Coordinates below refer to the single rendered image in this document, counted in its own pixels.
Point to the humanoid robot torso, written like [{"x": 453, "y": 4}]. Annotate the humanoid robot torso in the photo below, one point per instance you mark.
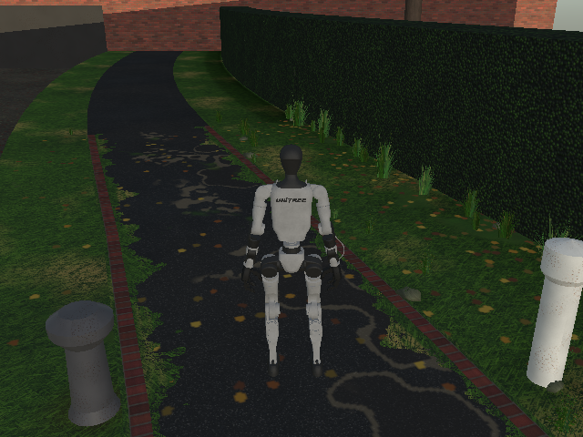
[{"x": 291, "y": 210}]

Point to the robot left hand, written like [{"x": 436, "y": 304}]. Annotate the robot left hand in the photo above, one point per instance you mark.
[{"x": 245, "y": 277}]

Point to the robot left forearm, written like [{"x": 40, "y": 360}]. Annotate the robot left forearm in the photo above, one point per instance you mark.
[{"x": 252, "y": 249}]

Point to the robot left shin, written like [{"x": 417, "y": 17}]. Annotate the robot left shin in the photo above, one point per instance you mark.
[{"x": 272, "y": 333}]

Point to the robot right forearm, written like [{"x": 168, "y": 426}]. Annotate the robot right forearm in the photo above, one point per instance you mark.
[{"x": 331, "y": 248}]

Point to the robot right hand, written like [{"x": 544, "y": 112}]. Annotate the robot right hand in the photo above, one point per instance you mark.
[{"x": 337, "y": 275}]

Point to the right robot upper arm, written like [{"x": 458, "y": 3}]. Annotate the right robot upper arm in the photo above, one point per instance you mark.
[{"x": 323, "y": 207}]

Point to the left robot upper arm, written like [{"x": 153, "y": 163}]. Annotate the left robot upper arm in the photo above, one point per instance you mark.
[{"x": 259, "y": 206}]

